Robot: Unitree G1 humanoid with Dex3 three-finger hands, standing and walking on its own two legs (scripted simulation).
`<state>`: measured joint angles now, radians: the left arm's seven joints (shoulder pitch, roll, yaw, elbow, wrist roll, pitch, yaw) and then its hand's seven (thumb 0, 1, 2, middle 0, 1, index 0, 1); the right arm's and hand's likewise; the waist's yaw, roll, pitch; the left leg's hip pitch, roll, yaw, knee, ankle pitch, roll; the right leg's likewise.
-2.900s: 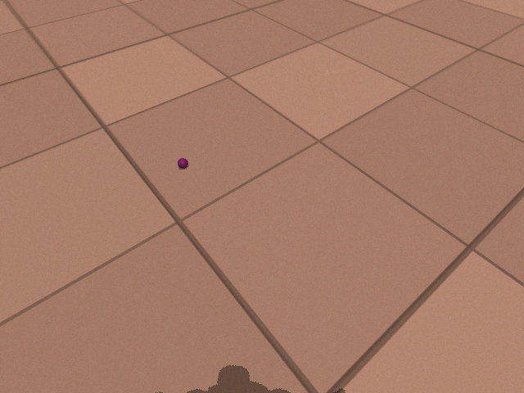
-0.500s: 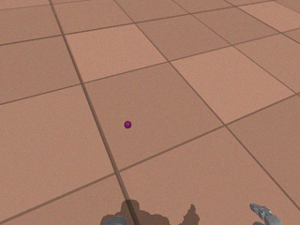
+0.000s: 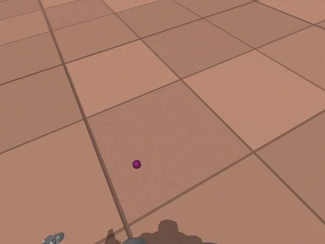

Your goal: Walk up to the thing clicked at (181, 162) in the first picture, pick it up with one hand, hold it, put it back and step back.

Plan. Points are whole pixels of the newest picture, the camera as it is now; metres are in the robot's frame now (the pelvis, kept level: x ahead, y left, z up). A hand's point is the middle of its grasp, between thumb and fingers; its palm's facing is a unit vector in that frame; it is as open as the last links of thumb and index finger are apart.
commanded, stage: walk up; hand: left
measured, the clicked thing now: (136, 164) +0.71 +0.24 -0.74
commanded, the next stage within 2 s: none
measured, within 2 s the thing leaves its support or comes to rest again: neither
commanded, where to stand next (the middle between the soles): +0.35 +0.03 m, yaw +0 degrees
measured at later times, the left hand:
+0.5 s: hand (68, 226) +0.20 +0.31 -0.15, palm faces -0.04 -0.94 -0.34, open 7.4 cm
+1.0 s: hand (81, 183) +0.33 +0.30 -0.15, palm faces -0.03 -0.91 -0.42, open 7.4 cm
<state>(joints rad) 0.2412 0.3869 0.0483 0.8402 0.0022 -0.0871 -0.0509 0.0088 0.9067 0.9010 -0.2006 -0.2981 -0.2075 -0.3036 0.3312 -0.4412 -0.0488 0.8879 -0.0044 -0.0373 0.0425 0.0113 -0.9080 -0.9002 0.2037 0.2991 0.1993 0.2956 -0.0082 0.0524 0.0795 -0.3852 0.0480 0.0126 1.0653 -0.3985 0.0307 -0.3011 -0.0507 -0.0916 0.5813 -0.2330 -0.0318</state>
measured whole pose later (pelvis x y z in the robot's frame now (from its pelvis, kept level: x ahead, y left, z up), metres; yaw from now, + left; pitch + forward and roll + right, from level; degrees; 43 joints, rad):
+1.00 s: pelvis +0.26 +0.02 -0.02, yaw +1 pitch -2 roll +1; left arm 0.22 0.40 0.01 0.90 0.01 -0.04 0.00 0.01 0.90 0.90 -0.20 -0.30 -0.21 -0.30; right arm 0.21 -0.40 -0.04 0.93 -0.01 0.00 0.02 0.01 -0.91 -0.90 0.20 0.30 0.20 0.30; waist 0.01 0.02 0.10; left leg -0.35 0.03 0.02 0.69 -0.29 0.00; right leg -0.37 -0.09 -0.03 0.72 -0.31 0.03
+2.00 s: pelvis +0.29 +0.02 +0.02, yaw +1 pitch -2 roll +0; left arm 0.06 0.34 0.01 1.17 0.02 -0.01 0.00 0.01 0.91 0.90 -0.20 -0.30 -0.21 -0.30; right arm 0.09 -0.35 -0.02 1.18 -0.01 0.01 0.02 0.01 -0.91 -0.90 0.20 0.30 0.20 0.30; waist -0.02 0.01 0.05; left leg -0.13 0.04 0.02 0.35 -0.17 -0.03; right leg -0.13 -0.05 -0.03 0.34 -0.17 0.03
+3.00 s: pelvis +0.30 +0.01 +0.02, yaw +1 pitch -2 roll +0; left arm 0.10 0.35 0.00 1.14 0.01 0.00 0.00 0.01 0.91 0.90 -0.20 -0.30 -0.21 -0.30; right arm 0.09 -0.35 -0.01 1.14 -0.01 0.00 0.01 0.01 -0.91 -0.90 0.20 0.30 0.20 0.30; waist -0.01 0.00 0.05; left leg -0.11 0.06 0.01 0.32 -0.17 -0.05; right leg -0.12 -0.03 -0.04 0.34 -0.18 0.02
